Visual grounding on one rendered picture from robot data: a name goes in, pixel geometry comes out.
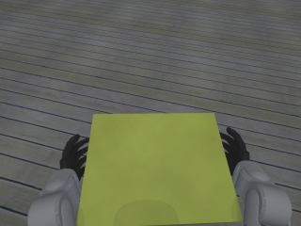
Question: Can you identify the robot right hand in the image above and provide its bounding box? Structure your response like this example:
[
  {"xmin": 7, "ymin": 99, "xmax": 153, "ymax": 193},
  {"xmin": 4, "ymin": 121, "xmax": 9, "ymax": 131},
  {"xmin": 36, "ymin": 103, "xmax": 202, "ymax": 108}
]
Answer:
[{"xmin": 219, "ymin": 127, "xmax": 250, "ymax": 176}]

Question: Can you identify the right robot forearm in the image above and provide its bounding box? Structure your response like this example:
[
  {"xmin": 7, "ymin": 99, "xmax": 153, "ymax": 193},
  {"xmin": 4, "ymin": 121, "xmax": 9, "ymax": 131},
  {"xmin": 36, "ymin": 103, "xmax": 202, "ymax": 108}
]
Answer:
[{"xmin": 231, "ymin": 160, "xmax": 293, "ymax": 226}]

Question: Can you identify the robot left hand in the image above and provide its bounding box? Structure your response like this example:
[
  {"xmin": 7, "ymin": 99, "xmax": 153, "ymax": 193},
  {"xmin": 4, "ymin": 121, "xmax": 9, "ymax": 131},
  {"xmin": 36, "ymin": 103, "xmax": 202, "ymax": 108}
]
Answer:
[{"xmin": 59, "ymin": 134, "xmax": 90, "ymax": 182}]

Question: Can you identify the carton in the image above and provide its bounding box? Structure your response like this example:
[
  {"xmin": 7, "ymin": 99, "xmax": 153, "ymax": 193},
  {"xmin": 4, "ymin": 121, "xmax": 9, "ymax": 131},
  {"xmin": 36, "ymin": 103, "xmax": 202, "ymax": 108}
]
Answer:
[{"xmin": 76, "ymin": 113, "xmax": 244, "ymax": 226}]

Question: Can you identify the left robot forearm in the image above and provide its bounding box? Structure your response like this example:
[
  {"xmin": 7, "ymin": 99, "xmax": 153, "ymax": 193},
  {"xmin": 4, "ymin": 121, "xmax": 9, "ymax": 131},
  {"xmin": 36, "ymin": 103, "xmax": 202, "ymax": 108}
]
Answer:
[{"xmin": 27, "ymin": 169, "xmax": 81, "ymax": 226}]

